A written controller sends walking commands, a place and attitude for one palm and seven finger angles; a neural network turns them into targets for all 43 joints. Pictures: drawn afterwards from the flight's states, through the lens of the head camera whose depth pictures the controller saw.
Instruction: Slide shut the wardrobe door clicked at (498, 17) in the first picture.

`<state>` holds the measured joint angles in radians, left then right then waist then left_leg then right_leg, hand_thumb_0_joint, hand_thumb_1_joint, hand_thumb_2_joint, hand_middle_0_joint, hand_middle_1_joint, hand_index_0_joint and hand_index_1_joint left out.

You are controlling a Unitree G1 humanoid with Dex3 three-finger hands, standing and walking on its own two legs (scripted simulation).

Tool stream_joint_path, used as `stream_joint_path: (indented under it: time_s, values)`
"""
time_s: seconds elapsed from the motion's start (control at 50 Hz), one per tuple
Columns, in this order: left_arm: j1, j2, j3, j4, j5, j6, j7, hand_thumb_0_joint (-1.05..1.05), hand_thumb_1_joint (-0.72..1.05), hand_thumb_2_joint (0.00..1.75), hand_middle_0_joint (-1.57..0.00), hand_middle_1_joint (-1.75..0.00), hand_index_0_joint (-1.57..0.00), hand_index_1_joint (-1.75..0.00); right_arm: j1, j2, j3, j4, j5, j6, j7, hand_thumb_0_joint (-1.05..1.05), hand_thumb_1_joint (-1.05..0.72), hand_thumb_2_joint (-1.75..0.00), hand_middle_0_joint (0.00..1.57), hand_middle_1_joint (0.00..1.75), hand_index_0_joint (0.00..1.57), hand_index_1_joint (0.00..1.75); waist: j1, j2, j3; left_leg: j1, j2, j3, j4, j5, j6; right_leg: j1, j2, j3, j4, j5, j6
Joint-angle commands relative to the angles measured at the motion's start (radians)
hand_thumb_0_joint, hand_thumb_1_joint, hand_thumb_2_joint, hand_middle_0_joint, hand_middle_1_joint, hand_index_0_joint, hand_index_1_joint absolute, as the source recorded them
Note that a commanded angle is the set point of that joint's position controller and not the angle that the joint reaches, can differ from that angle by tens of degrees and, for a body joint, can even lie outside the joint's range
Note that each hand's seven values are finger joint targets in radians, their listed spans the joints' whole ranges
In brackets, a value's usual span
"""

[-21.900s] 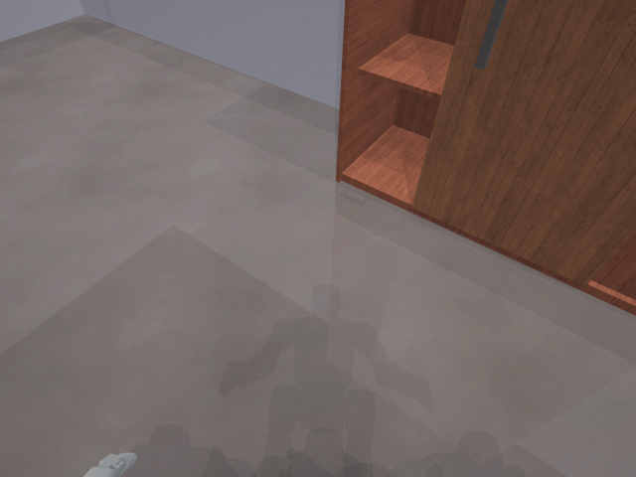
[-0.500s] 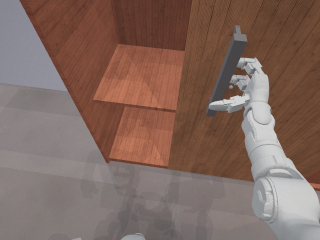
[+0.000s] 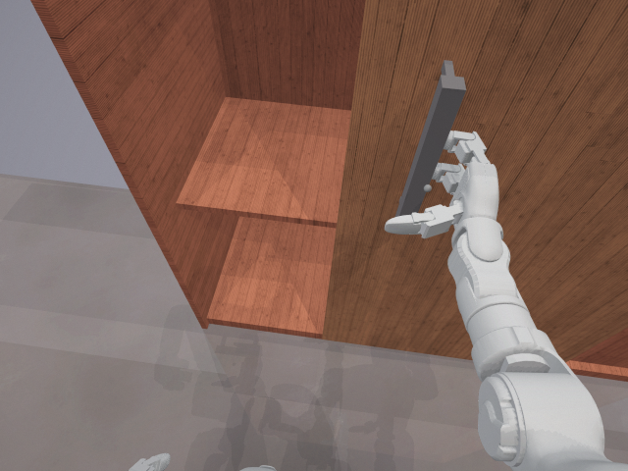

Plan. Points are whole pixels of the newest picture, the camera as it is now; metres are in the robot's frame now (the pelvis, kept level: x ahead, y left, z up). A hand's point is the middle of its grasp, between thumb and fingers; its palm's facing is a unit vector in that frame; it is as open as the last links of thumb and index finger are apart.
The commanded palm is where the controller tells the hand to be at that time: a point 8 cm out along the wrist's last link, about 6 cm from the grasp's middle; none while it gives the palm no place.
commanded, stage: slide the fingers in behind the handle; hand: right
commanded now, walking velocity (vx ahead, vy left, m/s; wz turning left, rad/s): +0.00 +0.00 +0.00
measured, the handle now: (421, 158) +0.52 -0.07 +0.11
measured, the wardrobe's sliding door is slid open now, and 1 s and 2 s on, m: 0.38 0.38 0.38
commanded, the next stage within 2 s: grip the handle and tug to test in 1.20 s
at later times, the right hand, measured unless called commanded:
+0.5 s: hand (416, 183) +0.47 -0.06 +0.11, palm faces -0.01 +1.00 +0.00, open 14.0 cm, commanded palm +0.44 -0.11 +0.11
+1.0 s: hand (407, 184) +0.46 -0.05 +0.11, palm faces +0.01 +1.00 -0.02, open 14.2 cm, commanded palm +0.44 -0.09 +0.11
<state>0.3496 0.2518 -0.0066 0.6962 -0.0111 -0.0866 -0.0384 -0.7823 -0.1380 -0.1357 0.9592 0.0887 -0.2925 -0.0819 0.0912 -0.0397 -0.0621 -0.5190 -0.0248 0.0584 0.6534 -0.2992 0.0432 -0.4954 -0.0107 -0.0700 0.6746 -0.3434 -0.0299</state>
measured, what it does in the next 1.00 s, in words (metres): stands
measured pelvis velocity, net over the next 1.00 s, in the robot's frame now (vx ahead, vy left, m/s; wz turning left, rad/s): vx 0.01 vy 0.01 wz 0.00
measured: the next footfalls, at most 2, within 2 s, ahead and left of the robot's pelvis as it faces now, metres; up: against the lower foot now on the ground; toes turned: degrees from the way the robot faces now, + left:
none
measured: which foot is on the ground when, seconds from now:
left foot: down 0.00-1.00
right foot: down 0.00-1.00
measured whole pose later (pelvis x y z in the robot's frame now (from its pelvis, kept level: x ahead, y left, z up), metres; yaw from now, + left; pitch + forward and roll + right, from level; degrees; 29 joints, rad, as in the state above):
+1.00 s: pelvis +0.01 +0.01 +0.00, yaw +0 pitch +10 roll +0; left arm 0.35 0.24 0.00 0.71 0.00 -0.10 -0.05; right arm -0.76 -0.08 -0.09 0.90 0.08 -0.28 -0.15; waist 0.08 -0.04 -0.07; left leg -0.51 -0.03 0.06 0.65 -0.31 0.05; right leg -0.48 -0.01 -0.07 0.66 -0.35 -0.02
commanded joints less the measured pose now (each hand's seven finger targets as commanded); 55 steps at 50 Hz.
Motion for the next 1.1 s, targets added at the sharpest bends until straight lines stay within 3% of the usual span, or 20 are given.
stream_joint_path:
  time_s: [0.0,0.1,0.18,0.2,0.28,0.3,0.36,0.38,0.4,0.48,0.54,0.58,0.64,0.68,0.7,0.74,0.8,0.88,0.94,1.08]
  values:
    - [0.077,0.126,0.048,-0.074,0.003,-0.038,0.007,0.00,0.90,0.90,-0.20,-0.30,-0.20,-0.30,-0.510,-0.123,-0.017,-0.226,0.002,-0.080,-0.011,0.00,0.50,-0.30,0.30,1.20,0.30,1.20,0.029,0.072,-0.366,0.151,-0.008,-0.054,-0.066,0.298,-0.022,0.171,0.013,0.070,-0.065,0.247,0.001]
    - [0.074,0.125,0.043,-0.083,0.003,-0.027,0.005,0.00,0.90,0.90,-0.20,-0.30,-0.20,-0.30,-0.469,-0.129,-0.026,-0.174,-0.013,-0.066,-0.011,0.00,0.50,-0.30,0.30,1.20,0.30,1.20,0.022,0.096,-0.329,0.163,-0.005,-0.055,-0.068,0.310,-0.022,0.121,0.017,0.061,-0.067,0.237,-0.001]
    - [0.069,0.128,0.045,-0.091,0.004,-0.024,0.007,0.00,0.90,0.90,-0.20,-0.30,-0.20,-0.30,-0.490,-0.140,-0.033,-0.208,-0.010,-0.070,-0.016,0.00,0.50,-0.30,0.30,1.20,0.30,1.20,0.012,0.076,-0.351,0.176,-0.004,-0.059,-0.066,0.321,-0.018,0.130,0.019,0.061,-0.064,0.252,-0.001]
    - [0.067,0.120,0.044,-0.096,0.005,-0.026,0.005,0.00,0.90,0.90,-0.20,-0.30,-0.20,-0.30,-0.502,-0.099,-0.003,-0.232,-0.006,-0.073,-0.014,0.00,0.50,-0.30,0.30,1.20,0.30,1.20,0.026,0.054,-0.368,0.173,-0.005,-0.061,-0.065,0.331,-0.022,0.146,0.019,0.056,-0.059,0.259,-0.002]
    - [0.077,0.128,0.050,-0.090,0.007,-0.025,0.004,0.00,0.90,0.90,-0.20,-0.30,-0.20,-0.30,-0.459,-0.141,-0.033,-0.241,-0.006,-0.074,-0.014,0.00,0.50,-0.30,0.30,1.20,0.30,1.20,0.006,0.088,-0.398,0.205,-0.007,-0.058,-0.057,0.378,-0.020,0.146,0.017,0.061,-0.056,0.309,0.001]
    - [0.075,0.118,0.048,-0.089,0.004,-0.026,0.003,0.00,0.90,0.90,-0.20,-0.30,-0.20,-0.30,-0.476,-0.086,0.015,-0.252,-0.007,-0.072,-0.009,0.00,0.50,-0.30,0.30,1.20,0.30,1.20,0.028,0.058,-0.378,0.184,-0.007,-0.057,-0.059,0.372,-0.022,0.156,0.016,0.057,-0.057,0.301,0.000]
    - [0.081,0.119,0.054,-0.084,0.005,-0.029,-0.001,0.00,0.90,0.90,-0.20,-0.30,-0.20,-0.30,-0.483,-0.051,0.034,-0.275,-0.002,-0.064,-0.015,0.00,0.50,-0.30,0.30,1.20,0.30,1.20,0.029,0.061,-0.383,0.159,-0.010,-0.049,-0.062,0.361,-0.021,0.185,0.012,0.065,-0.054,0.316,0.002]
    - [0.083,0.128,0.057,-0.081,0.004,-0.030,-0.001,0.00,0.90,0.90,-0.20,-0.30,-0.20,-0.30,-0.477,-0.091,0.009,-0.276,0.000,-0.062,-0.023,0.00,0.50,-0.30,0.30,1.20,0.30,1.20,0.015,0.070,-0.395,0.173,-0.010,-0.050,-0.060,0.371,-0.018,0.184,0.012,0.068,-0.055,0.332,0.004]
    - [0.082,0.119,0.056,-0.082,0.006,-0.031,-0.003,0.00,0.90,0.90,-0.20,-0.30,-0.20,-0.30,-0.466,-0.060,0.024,-0.294,0.002,-0.060,-0.024,0.00,0.50,-0.30,0.30,1.20,0.30,1.20,0.022,0.042,-0.406,0.175,-0.010,-0.052,-0.061,0.376,-0.021,0.198,0.013,0.063,-0.054,0.334,0.003]
    - [0.076,0.122,0.057,-0.081,0.006,-0.030,-0.006,0.00,0.90,0.90,-0.20,-0.30,-0.20,-0.30,-0.429,-0.075,0.019,-0.295,-0.004,-0.050,-0.036,0.00,0.50,-0.30,0.30,1.20,0.30,1.20,0.006,0.084,-0.371,0.192,-0.007,-0.051,-0.064,0.402,-0.021,0.165,0.013,0.058,-0.060,0.347,0.003]
    - [0.075,0.113,0.055,-0.081,0.008,-0.028,-0.005,0.00,0.90,0.90,-0.20,-0.30,-0.20,-0.30,-0.448,-0.042,0.038,-0.303,-0.015,-0.048,-0.047,0.00,0.50,-0.30,0.30,1.20,0.30,1.20,0.022,0.068,-0.352,0.176,-0.007,-0.051,-0.067,0.365,-0.022,0.163,0.015,0.057,-0.064,0.307,0.002]
    - [0.073,0.119,0.056,-0.081,0.007,-0.032,-0.005,0.00,0.90,0.90,-0.20,-0.30,-0.20,-0.30,-0.452,-0.071,0.021,-0.308,-0.013,-0.049,-0.058,0.00,0.50,-0.30,0.30,1.20,0.30,1.20,0.007,0.076,-0.365,0.190,-0.006,-0.053,-0.068,0.369,-0.019,0.165,0.016,0.059,-0.066,0.316,0.003]
    - [0.069,0.105,0.052,-0.082,0.009,-0.032,-0.004,0.00,0.90,0.90,-0.20,-0.30,-0.20,-0.30,-0.469,-0.016,0.055,-0.308,-0.017,-0.050,-0.064,0.00,0.50,-0.30,0.30,1.20,0.30,1.20,0.027,0.087,-0.353,0.180,-0.007,-0.054,-0.070,0.363,-0.025,0.163,0.017,0.055,-0.064,0.294,0.000]
    - [0.071,0.114,0.055,-0.079,0.009,-0.033,-0.004,0.00,0.90,0.90,-0.20,-0.30,-0.20,-0.30,-0.452,-0.037,0.048,-0.290,-0.023,-0.052,-0.067,0.00,0.50,-0.30,0.30,1.20,0.30,1.20,0.016,0.100,-0.352,0.182,-0.006,-0.054,-0.069,0.364,-0.022,0.157,0.016,0.056,-0.065,0.299,0.000]
    - [0.068,0.106,0.053,-0.081,0.011,-0.035,-0.005,0.00,0.90,0.90,-0.20,-0.30,-0.20,-0.30,-0.475,-0.016,0.062,-0.308,-0.024,-0.055,-0.065,0.00,0.50,-0.30,0.30,1.20,0.30,1.20,0.028,0.059,-0.369,0.176,-0.005,-0.058,-0.068,0.358,-0.025,0.171,0.018,0.053,-0.062,0.288,0.000]
    - [0.069,0.109,0.054,-0.079,0.011,-0.035,-0.002,0.00,0.90,0.90,-0.20,-0.30,-0.20,-0.30,-0.454,-0.049,0.030,-0.290,-0.022,-0.057,-0.063,0.00,0.50,-0.30,0.30,1.20,0.30,1.20,0.018,0.089,-0.373,0.194,-0.006,-0.061,-0.069,0.364,-0.024,0.161,0.018,0.053,-0.060,0.286,0.000]
    - [0.065,0.106,0.052,-0.081,0.008,-0.038,-0.002,0.00,0.90,0.90,-0.20,-0.30,-0.20,-0.30,-0.488,0.002,0.082,-0.298,-0.019,-0.060,-0.055,0.00,0.50,-0.30,0.30,1.20,0.30,1.20,0.034,0.076,-0.369,0.174,-0.007,-0.056,-0.069,0.355,-0.024,0.174,0.018,0.057,-0.062,0.284,0.000]
    - [0.068,0.113,0.053,-0.079,0.009,-0.041,-0.004,0.00,0.90,0.90,-0.20,-0.30,-0.20,-0.30,-0.456,-0.019,0.063,-0.295,-0.014,-0.059,-0.057,0.00,0.50,-0.30,0.30,1.20,0.30,1.20,0.019,0.100,-0.383,0.189,-0.007,-0.052,-0.064,0.383,-0.021,0.177,0.018,0.061,-0.059,0.318,0.001]
    - [0.069,0.107,0.053,-0.077,0.010,-0.041,-0.004,0.00,0.90,0.90,-0.20,-0.30,-0.20,-0.30,-0.478,-0.007,0.070,-0.305,-0.011,-0.061,-0.053,0.00,0.50,-0.30,0.30,1.20,0.30,1.20,0.028,0.099,-0.377,0.199,-0.006,-0.059,-0.069,0.389,-0.026,0.168,0.021,0.054,-0.059,0.301,-0.002]
    - [0.063,0.114,0.051,-0.082,0.007,-0.037,0.002,0.00,0.90,0.90,-0.20,-0.30,-0.20,-0.30,-0.471,-0.098,-0.003,-0.295,-0.011,-0.063,-0.040,0.00,0.50,-0.30,0.30,1.20,0.30,1.20,0.005,0.098,-0.382,0.259,0.003,-0.079,-0.079,0.411,-0.030,0.119,0.032,0.039,-0.068,0.273,-0.007]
